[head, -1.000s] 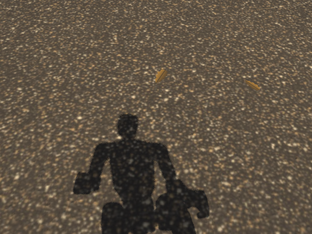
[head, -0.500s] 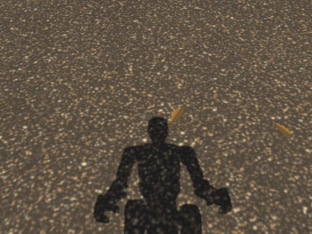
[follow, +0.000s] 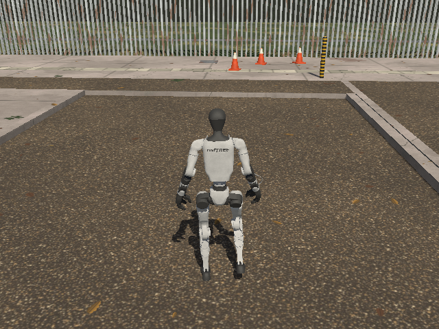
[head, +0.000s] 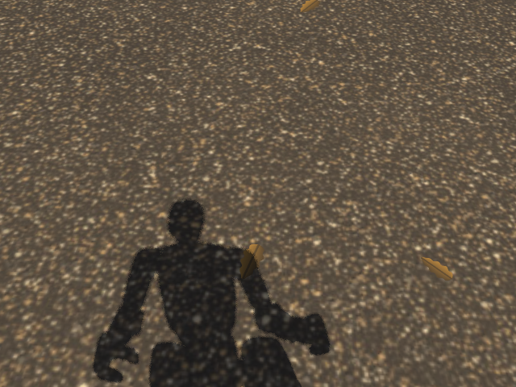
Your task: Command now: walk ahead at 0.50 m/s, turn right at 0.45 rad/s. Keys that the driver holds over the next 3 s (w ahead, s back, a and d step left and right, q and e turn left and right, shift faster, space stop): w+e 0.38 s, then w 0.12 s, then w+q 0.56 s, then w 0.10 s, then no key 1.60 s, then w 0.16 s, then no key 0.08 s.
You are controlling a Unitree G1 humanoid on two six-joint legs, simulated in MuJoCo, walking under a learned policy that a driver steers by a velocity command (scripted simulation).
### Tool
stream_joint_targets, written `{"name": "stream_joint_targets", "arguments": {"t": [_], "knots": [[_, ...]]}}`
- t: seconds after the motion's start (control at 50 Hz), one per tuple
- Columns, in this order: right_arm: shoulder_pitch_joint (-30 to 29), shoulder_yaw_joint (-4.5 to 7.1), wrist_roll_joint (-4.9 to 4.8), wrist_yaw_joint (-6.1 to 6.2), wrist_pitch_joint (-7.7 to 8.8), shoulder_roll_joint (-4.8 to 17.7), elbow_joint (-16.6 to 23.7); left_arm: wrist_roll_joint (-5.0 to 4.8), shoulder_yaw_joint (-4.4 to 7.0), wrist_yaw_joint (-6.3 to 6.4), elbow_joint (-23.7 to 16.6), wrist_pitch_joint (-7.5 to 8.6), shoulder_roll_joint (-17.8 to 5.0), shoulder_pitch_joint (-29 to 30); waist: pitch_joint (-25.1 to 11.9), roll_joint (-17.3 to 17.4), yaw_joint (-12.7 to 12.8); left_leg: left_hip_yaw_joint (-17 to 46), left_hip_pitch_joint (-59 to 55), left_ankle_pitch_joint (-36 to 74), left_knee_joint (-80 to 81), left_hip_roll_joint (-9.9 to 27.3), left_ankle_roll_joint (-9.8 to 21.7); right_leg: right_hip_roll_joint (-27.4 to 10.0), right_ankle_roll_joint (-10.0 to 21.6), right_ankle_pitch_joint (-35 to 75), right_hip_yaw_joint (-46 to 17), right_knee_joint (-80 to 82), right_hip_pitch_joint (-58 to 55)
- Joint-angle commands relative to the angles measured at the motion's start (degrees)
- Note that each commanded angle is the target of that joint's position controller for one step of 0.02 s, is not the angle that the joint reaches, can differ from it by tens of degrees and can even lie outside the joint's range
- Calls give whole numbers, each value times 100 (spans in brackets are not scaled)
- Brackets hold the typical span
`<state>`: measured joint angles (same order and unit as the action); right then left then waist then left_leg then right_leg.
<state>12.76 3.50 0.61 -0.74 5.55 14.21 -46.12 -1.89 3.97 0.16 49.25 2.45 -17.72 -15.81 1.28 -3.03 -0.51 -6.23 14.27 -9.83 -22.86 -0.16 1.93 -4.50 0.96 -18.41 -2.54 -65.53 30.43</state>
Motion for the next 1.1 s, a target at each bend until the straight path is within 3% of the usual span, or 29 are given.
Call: {"name": "stream_joint_targets", "arguments": {"t": [0.02, 0.14, 0.24, 0.26, 0.3, 0.32, 0.34, 0.36, 0.38, 0.4, 0.42, 0.44, 0.46, 0.48, 0.52, 0.58, 0.68, 0.78, 0.84, 0.86, 0.88, 0.9, 0.92, 0.94, 0.96, 0.98, 1.0, 1.04, 1.1], "knots": [[-197, 184, 27, 36, 157, 693, 210, 24, 90, 16, -404, -99, -174, -108, -61, 810, 131, 1097, -442, 675, 1544, 1622, 894, -408, -72, 572, -345, 116, 722], [36, 268, 7, 160, 79, 958, -1, 76, 29, -157, -732, -56, -21, 798, 196, 582, -127, -34, -783, 1120, 1637, 1470, 746, -301, -76, 2057, 8, 1925, 789], [419, 360, -136, 175, -99, 1172, -201, 75, 0, -310, -1133, -67, -48, 1538, 442, 546, -351, -366, -1697, 1507, 1322, 1749, 629, -176, 164, 1617, 377, 2739, 950], [413, 379, -166, 177, -144, 1224, -216, 76, 20, -336, -1192, -73, -96, 1552, 418, 586, -302, -437, -1859, 1977, 1118, 1789, 576, -90, 251, 1353, 485, 2816, 861], [291, 426, -221, 198, -225, 1396, -185, 78, 127, -350, -1214, -99, -288, 1215, 75, 781, -11, -607, -2016, 3923, 289, 1775, 445, 284, 479, 748, 831, 2833, 143], [197, 434, -246, 205, -278, 1437, -162, 57, 244, -338, -1085, -110, -475, 602, -270, 788, 363, -733, -1910, 4661, -609, 1662, 345, 560, 637, 663, 996, 2975, -666], [167, 386, -247, 214, -297, 1345, -136, 39, 448, -268, -815, -125, -823, -369, -778, 630, 853, -876, -1309, 4420, -1918, 1403, 131, 825, 860, 1011, 963, 3332, -2134], [321, 231, -12, 210, -241, 914, 5, 21, 629, -133, -668, -183, -1430, -1051, -1237, -428, 928, -885, 350, 1483, -3859, 1043, -180, -233, 1260, 1262, -754, 3431, -3777], [592, 43, 19, 148, -42, 374, 331, 15, 618, -160, -874, -96, -1772, -655, -1957, -1390, 314, 204, 2516, -2432, -5600, -211, -465, -1392, 2415, -118, -4157, 4501, -5210], [-40, 133, -229, 64, 167, 909, 350, 61, 436, -215, -933, -12, -1179, -740, -1974, -441, 751, 1106, 3112, -2216, -5848, 76, -303, -1501, 2160, -288, -4177, 5030, -5162], [-289, 146, -380, 25, 256, 971, 405, 100, 348, -216, -859, 62, -872, -614, -1279, -273, 687, 1011, 3338, -1733, -5607, 331, -133, -1351, 1915, 83, -3295, 4977, -4578], [-282, 133, -287, 67, 276, 899, 321, 96, 280, -216, -892, 105, -680, -226, -803, 214, 411, 995, 3045, -1271, -5089, 625, -90, -1105, 1695, 724, -2563, 4940, -3685], [-254, 179, -143, 101, 236, 959, 234, 131, 204, -189, -952, 122, -440, 153, -591, 170, 214, 1000, 2630, -999, -4614, 822, -112, -904, 1560, 1342, -2007, 4987, -3001], [-121, 195, -113, 84, 156, 958, 171, 208, 158, -163, -1025, 132, -355, 332, -508, 27, 59, 1026, 2242, -812, -4444, 918, -130, -781, 1518, 1715, -1747, 5119, -2544], [43, 179, -87, 73, 14, 814, 78, 209, 163, -126, -981, 185, -428, 337, -461, 60, -53, 924, 2022, -582, -4079, 929, -246, -708, 1543, 2309, -1328, 5351, -2198], [-329, 114, -85, 78, -96, 667, 149, 211, 182, -51, -814, 248, -562, 126, -185, 92, 62, 861, 2424, 277, -3270, 962, -399, -643, 1434, 2727, -710, 5598, -2182], [-1004, 13, -177, -41, -52, 509, 279, 235, 158, -6, -585, 281, -605, -70, 118, 5, 395, 677, 2244, 1891, -1639, 705, -267, -487, 1042, 2116, 98, 5887, -2335], [-1438, -20, -210, -214, -31, 522, 541, 195, 194, 13, -291, 190, -642, -326, 375, 62, 553, 692, 2690, 1493, -971, 463, 6, -906, 923, 2602, 404, 5615, -3483], [-1131, 46, -170, -306, -44, 676, 603, 166, 245, 96, -309, 77, -804, -141, 54, -161, 274, 335, 2164, 613, -945, 118, 282, -996, 714, 4856, 635, 4787, -3913], [-738, 132, -158, -298, -74, 839, 545, 166, 263, 138, -338, 28, -886, -71, -250, -277, 52, 158, 1630, 313, -1005, -97, 394, -945, 624, 5857, 729, 4165, -3961], [37, 267, -153, -268, -95, 1069, 370, 160, 249, 179, -381, -29, -894, 50, -675, -195, -384, 38, 575, 428, -806, -342, 555, -759, 456, 6251, 943, 3073, -3672], [922, 419, -147, -190, -129, 1447, 229, 208, 185, 228, -478, -19, -797, -13, -1241, 236, -769, 956, -1121, 626, -761, 141, 874, -552, 239, 5006, 1006, 1478, -2470], [1207, 532, -190, -158, -121, 1949, 217, 341, -60, 102, -685, 137, -43, -688, -1905, 1696, -291, 4044, -3322, -300, -460, 1608, 2028, 651, -194, 317, 756, -771, 173], [1294, 388, -208, -158, -106, 1486, 259, 214, -56, -1, -664, 362, -303, -311, -2379, 1392, -587, 5383, -3862, -980, 406, 1867, 2169, 875, -122, -1366, -324, -1499, 1082], [1075, 318, -171, -128, -104, 1238, 291, -9, 16, -87, -848, 516, -603, 204, -1602, 1112, -675, 4563, -3376, -951, 536, 1723, 1850, 503, 18, -974, -480, -1492, 1567], [728, 284, -159, -108, -102, 1136, 392, -7, -14, -85, -946, 597, -580, 495, -1072, 551, -519, 3917, -2527, -591, 578, 1510, 1663, 241, 86, -526, -392, -1048, 1476], [379, 237, -145, -102, -111, 996, 475, 138, 19, -51, -961, 611, -585, 640, -618, 218, -293, 3433, -1641, 8, 685, 1314, 1564, 67, 50, -289, -322, -477, 1208], [59, 177, -71, -62, -119, 877, 642, 250, 77, -16, -979, 487, -596, 466, -418, 464, 47, 2996, -728, 800, 924, 1051, 1559, -93, -78, -88, -314, 68, 563], [74, 208, -99, 32, -106, 1010, 668, 276, 21, 22, -988, 323, -372, 385, -284, 571, 139, 2326, -101, 1538, 1101, 886, 1545, -133, -364, 371, -69, 936, 414]]}}
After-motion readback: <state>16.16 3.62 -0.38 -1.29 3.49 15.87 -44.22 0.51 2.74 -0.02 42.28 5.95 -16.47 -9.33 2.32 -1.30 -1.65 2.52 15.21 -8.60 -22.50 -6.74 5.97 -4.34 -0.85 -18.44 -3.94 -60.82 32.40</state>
